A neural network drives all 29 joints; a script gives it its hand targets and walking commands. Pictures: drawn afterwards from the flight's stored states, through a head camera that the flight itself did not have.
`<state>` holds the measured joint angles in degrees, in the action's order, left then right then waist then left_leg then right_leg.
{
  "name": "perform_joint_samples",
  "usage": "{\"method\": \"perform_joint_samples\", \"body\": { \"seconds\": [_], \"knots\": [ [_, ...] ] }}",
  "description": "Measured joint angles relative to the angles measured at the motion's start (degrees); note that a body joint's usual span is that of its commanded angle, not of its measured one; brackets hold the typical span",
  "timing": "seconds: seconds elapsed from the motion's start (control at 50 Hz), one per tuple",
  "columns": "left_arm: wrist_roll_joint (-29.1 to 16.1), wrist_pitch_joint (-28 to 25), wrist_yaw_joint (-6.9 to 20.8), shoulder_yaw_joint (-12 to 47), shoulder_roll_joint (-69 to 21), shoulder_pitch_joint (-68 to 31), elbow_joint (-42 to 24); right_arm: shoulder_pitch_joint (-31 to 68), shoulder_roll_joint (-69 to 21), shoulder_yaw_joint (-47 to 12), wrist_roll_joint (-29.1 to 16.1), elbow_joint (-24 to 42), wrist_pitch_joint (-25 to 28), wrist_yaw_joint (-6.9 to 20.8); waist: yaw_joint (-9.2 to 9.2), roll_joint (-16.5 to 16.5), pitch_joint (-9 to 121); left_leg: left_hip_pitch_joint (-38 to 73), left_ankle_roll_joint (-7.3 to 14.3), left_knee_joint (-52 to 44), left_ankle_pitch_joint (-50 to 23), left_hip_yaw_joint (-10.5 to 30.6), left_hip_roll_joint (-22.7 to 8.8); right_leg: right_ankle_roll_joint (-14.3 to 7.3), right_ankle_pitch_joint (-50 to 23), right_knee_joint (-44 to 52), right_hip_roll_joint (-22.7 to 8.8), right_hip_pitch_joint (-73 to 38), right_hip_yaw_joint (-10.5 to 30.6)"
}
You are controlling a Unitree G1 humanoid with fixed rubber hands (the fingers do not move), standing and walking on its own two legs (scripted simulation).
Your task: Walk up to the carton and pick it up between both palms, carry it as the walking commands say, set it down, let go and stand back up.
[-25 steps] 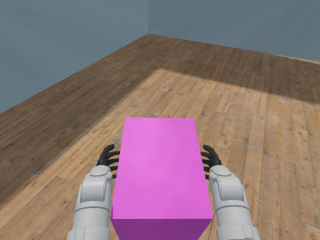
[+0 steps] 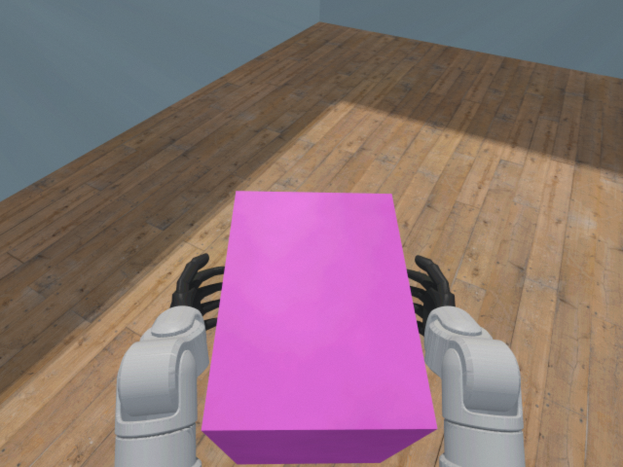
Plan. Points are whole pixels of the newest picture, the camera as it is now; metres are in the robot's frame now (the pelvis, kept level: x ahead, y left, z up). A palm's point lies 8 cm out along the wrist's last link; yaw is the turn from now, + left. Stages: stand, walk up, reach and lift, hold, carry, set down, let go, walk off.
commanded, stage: carry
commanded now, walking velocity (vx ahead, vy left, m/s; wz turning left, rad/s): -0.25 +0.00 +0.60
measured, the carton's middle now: (311, 333) +0.30 +0.00 +0.02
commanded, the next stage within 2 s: none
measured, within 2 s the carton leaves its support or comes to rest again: neither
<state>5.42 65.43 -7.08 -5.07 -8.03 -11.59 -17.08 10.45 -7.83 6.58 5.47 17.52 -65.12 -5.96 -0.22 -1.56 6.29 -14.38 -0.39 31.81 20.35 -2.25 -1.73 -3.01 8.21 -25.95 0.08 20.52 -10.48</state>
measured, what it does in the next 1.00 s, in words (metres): walks backwards, turning left: left foot, then right foot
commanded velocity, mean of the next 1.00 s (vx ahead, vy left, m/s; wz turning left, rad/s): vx -0.25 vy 0.00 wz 0.60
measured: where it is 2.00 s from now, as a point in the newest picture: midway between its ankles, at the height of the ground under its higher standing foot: outside the picture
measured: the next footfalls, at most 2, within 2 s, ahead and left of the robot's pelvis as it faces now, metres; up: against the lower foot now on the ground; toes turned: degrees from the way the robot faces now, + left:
left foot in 0.26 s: +0.08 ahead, +0.13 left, +0.00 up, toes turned +15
right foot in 0.58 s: +0.03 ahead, -0.11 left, +0.00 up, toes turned +13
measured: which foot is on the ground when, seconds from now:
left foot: down 0.00-0.00, up 0.02-0.24, down 0.26-0.60, up 0.62-0.94, down 0.96-1.00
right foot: down 0.00-0.26, up 0.28-0.56, down 0.58-0.96, up 0.98-1.00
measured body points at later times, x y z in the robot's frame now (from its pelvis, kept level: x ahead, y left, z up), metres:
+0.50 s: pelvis -0.01 +0.00 -0.01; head +0.04 +0.01 +0.43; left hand +0.23 +0.22 +0.06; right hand +0.31 -0.06 +0.05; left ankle +0.04 +0.12 -0.73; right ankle +0.00 -0.12 -0.70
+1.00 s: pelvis -0.15 -0.06 -0.02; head -0.15 -0.06 +0.43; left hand +0.00 +0.22 +0.06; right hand +0.17 -0.02 +0.06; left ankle -0.22 +0.03 -0.74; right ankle -0.01 -0.13 -0.72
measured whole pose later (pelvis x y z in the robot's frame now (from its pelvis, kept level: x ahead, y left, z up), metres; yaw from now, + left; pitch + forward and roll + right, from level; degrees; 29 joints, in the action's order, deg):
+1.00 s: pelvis -0.15 -0.06 -0.02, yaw +35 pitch +3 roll +2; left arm 6.2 67.1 -6.1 -6.2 -7.9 -10.5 -17.1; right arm 11.4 -8.1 5.8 4.9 15.7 -67.2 -6.9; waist -1.8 2.4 4.0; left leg -19.4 0.4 35.6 18.9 -3.8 0.5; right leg 2.7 21.3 -44.3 -13.1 30.2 -13.3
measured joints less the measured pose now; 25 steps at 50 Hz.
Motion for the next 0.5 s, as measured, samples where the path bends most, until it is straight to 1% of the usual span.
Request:
{"method": "perform_joint_samples", "body": {
  "seconds": [0.04, 0.1, 0.14, 0.2, 0.24, 0.26, 0.28, 0.32, 0.34, 0.38, 0.44, 0.5],
  "knots": [
    [0.2, 0.38, 0.03, 0.2, -0.16, -0.93, 1.37, -0.14, 0.06, 0.83, -0.21, -0.14, -0.46, -0.11, -0.84, -0.19, 0.51, -3.08, -0.38, 5.38, 2.73, -0.3, -0.37, -1.13, 4.58, -3.65, -0.72, 0.99, -1.0],
    [0.36, 0.57, 0.01, 0.27, -0.32, -1.73, 2.33, 0.11, 0.06, 1.64, -0.58, -0.24, -0.89, -0.29, -1.73, 0.87, -0.25, -8.08, -0.66, 11.24, 6.81, -1.39, -0.35, -0.8, 7.82, -7.44, -2.81, 2.0, -2.21],
    [0.38, 0.63, -0.04, 0.21, -0.36, -1.87, 1.93, 0.38, 0.07, 1.72, -0.83, 0.01, -0.97, -0.38, -1.91, 1.71, -1.55, -11.23, -0.6, 14.35, 6.93, -2.2, -0.27, -0.57, 9.18, -9.71, -4.28, 2.47, -2.87],
    [0.27, 0.62, 0.02, 0.09, -0.31, -1.53, 0.6, 0.6, -0.06, 1.49, -1.17, 0.92, -1.1, -0.64, -1.78, 2.45, -3.56, -13.8, -0.13, 14.8, 3.62, -3.51, -0.37, 0.12, 11.34, -13.27, -6.23, 2.98, -3.89],
    [0.23, 0.62, 0.09, -0.01, -0.25, -1.17, -0.39, 0.82, -0.07, 1.14, -1.28, 1.46, -1.24, -0.78, -1.64, 2.59, -4.43, -13.05, 0.45, 9.96, -2.54, -4.53, -0.44, 0.86, 13.22, -16.47, -7.45, 3.54, -4.61],
    [0.22, 0.64, 0.13, -0.18, -0.18, -1.02, -0.81, 1.03, -0.13, 0.93, -1.31, 1.46, -1.25, -0.84, -1.49, 2.84, -4.59, -12.68, 1.04, 8.4, -5.6, -4.7, -0.15, 1.32, 14.4, -18.57, -8.23, 4.2, -4.74],
    [0.17, 0.64, 0.17, -0.52, -0.09, -0.78, -0.93, 1.28, -0.2, 0.63, -1.24, 0.94, -1.17, -0.86, -1.29, 3.21, -4.62, -13.55, 1.79, 9.61, -5.1, -4.63, 0.36, 2.57, 15.24, -21.11, -8.69, 5.41, -3.89],
    [0.07, 0.68, 0.25, -1.23, -0.01, -0.11, -0.65, 1.71, -0.28, -0.04, -0.82, -0.57, -1.16, -0.84, -0.54, 2.98, -4.95, -14.73, 2.91, 10.86, -3.27, -3.99, 0.65, 4.81, 22.61, -28.46, -7.06, 8.48, 0.05],
    [-0.02, 0.73, 0.27, -1.4, 0.04, 0.21, -0.58, 1.74, -0.29, -0.32, -0.62, -0.96, -1.26, -0.83, -0.07, 2.76, -5.28, -14.87, 3.15, 10.31, -3.33, -3.57, 0.73, 5.42, 24.51, -32.05, -5.99, 9.9, 1.86],
    [-0.4, 0.83, 0.15, -1.34, 0.15, 0.75, -1.15, 1.37, -0.26, -0.81, -0.33, -0.55, -1.43, -0.77, 0.74, 2.21, -5.96, -14.96, 2.83, 8.04, -5.11, -2.48, 0.94, 6.08, 24.19, -35.61, -4.41, 11.68, 4.19],
    [-1.09, 0.92, -0.19, -0.94, 0.19, 1.04, -3.46, 0.78, -0.17, -1.38, -0.17, 2.09, -1.54, -0.64, 1.48, 0.98, -6.78, -15.45, 2.73, 4.7, -8.44, -0.46, 1.32, 6.66, 21.73, -33.15, -2.86, 11.72, 5.88],
    [-1.55, 0.73, -0.25, -0.66, 0.15, 0.87, -5.16, 0.57, -0.14, -1.62, 0.13, 4.62, -1.73, -0.53, 1.63, -0.34, -6.79, -16.29, 2.12, 2.18, -11.38, 1.84, 1.69, 6.72, 20.29, -26.34, -1.6, 9.35, 6.63]
  ]
}}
